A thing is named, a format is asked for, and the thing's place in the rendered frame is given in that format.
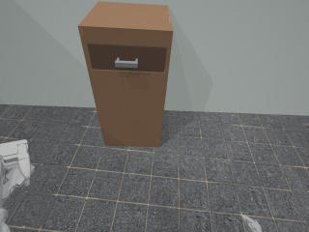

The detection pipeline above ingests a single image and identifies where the left robot hand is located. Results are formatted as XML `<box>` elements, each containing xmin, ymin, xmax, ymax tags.
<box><xmin>0</xmin><ymin>139</ymin><xmax>35</xmax><ymax>209</ymax></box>

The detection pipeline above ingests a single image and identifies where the drawer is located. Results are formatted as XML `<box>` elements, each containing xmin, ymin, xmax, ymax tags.
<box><xmin>87</xmin><ymin>43</ymin><xmax>166</xmax><ymax>73</ymax></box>

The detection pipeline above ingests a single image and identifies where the robot left forearm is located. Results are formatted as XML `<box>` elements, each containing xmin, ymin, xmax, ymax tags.
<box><xmin>0</xmin><ymin>208</ymin><xmax>12</xmax><ymax>232</ymax></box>

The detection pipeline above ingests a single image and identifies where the cabinet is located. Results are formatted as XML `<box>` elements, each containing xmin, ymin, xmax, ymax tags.
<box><xmin>77</xmin><ymin>1</ymin><xmax>174</xmax><ymax>148</ymax></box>

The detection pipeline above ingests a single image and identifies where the right robot hand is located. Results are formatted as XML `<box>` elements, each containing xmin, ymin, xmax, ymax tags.
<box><xmin>241</xmin><ymin>215</ymin><xmax>263</xmax><ymax>232</ymax></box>

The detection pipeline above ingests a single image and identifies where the handle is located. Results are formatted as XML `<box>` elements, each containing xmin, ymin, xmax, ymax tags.
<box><xmin>115</xmin><ymin>57</ymin><xmax>138</xmax><ymax>69</ymax></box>

